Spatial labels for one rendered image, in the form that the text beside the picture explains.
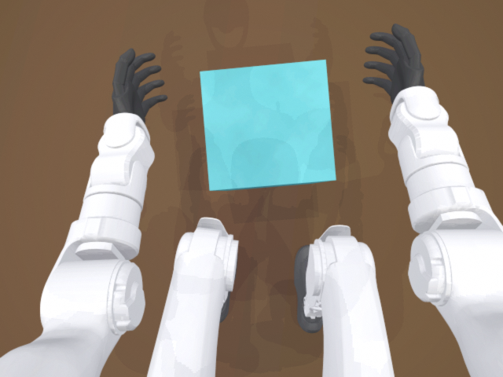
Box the carton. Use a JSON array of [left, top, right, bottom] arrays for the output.
[[200, 60, 336, 191]]

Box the robot left hand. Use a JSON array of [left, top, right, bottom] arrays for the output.
[[112, 48, 167, 124]]

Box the right robot upper arm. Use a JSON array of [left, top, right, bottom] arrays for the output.
[[408, 229, 503, 377]]

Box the robot left forearm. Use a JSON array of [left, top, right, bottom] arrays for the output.
[[40, 113, 155, 326]]

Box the left robot foot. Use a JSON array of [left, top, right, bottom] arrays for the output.
[[219, 256, 238, 323]]

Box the left robot upper arm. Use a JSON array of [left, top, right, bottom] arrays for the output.
[[0, 259, 145, 377]]

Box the robot left thigh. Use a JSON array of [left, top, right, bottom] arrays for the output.
[[147, 227, 239, 377]]

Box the robot right forearm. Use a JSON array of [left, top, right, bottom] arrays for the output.
[[388, 86, 503, 234]]

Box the robot right hand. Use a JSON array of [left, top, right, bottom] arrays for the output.
[[362, 24, 425, 104]]

